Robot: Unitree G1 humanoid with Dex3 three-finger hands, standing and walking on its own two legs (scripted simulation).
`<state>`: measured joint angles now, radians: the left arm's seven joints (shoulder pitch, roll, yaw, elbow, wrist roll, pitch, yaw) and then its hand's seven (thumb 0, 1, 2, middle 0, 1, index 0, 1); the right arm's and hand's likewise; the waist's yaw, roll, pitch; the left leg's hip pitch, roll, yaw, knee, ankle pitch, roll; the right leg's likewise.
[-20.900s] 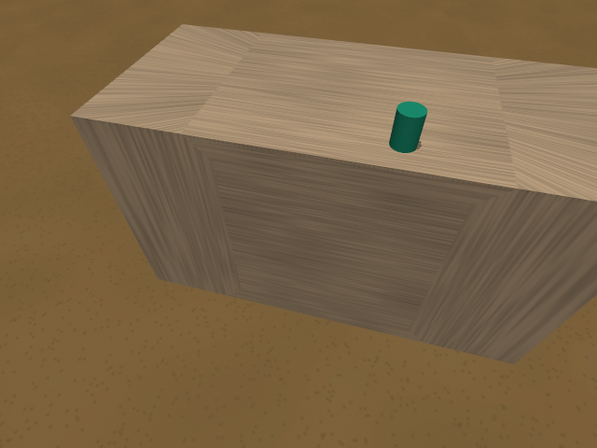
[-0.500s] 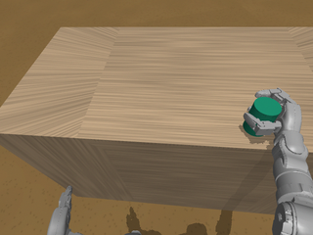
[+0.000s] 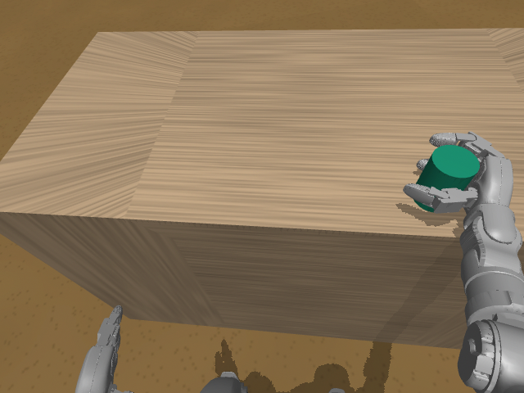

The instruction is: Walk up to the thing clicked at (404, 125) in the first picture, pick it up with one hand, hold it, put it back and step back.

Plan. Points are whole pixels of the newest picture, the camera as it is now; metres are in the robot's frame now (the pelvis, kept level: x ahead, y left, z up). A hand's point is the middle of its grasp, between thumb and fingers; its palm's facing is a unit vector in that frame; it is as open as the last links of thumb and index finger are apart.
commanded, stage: open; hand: right
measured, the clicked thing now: (442, 180) +0.44 -0.23 +0.06
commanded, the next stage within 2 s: withdraw in 0.16 s
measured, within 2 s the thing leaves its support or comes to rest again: neither
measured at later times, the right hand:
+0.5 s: hand (460, 162) +0.44 -0.25 +0.09, palm faces +0.26 +0.96 +0.02, open 17.0 cm
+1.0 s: hand out of the picture +0.41 -0.38 +0.17, palm faces +0.47 +0.83 -0.29, open 17.5 cm
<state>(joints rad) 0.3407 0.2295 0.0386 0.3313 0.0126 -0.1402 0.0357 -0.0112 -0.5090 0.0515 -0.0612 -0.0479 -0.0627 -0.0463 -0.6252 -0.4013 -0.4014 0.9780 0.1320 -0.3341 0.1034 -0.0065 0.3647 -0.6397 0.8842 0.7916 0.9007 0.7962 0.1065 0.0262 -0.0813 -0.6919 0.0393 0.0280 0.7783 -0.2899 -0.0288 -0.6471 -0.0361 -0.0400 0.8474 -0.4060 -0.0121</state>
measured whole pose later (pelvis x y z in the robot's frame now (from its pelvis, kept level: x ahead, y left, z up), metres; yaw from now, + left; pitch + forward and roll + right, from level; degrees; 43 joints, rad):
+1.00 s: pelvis +0.02 +0.01 +0.03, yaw -1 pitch +7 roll +1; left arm 0.32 0.25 0.00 0.46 -0.04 -0.12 0.05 -0.01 -0.51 0.05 -0.06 -0.04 -0.06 -0.05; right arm -0.67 -0.76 -0.48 1.00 -0.01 -0.04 0.12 -0.01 0.55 -0.04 0.07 0.05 0.07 0.06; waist 0.04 0.00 -0.04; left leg -0.46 0.04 0.05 0.57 -0.23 -0.02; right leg -0.41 -0.03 -0.03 0.61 -0.32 0.00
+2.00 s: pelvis +0.02 +0.02 +0.04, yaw -3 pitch -4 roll +0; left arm 0.27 0.21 0.16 0.60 -0.01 -0.10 0.05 -0.01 -0.48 0.04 -0.06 -0.05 -0.06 -0.04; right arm 0.47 -0.34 -0.35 -0.22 0.05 -0.21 -0.03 -0.01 0.54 -0.05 0.07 0.06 0.07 0.06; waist -0.05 -0.05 0.06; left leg -0.17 0.05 0.08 0.45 -0.20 0.00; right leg -0.11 -0.02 0.00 0.43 -0.25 0.02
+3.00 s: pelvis +0.03 +0.01 +0.04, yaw -1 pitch +0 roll +0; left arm 0.22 0.21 -0.01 0.70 0.01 -0.07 0.05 0.01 0.90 0.90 -0.20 -0.29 -0.20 -0.30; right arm 0.20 -0.17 -0.01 0.61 0.00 -0.12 -0.09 -0.01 0.55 -0.05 0.06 0.05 0.06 0.06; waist 0.00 0.00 0.06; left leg -0.22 0.04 0.05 0.44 -0.20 -0.02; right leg -0.16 -0.02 -0.03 0.45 -0.28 0.00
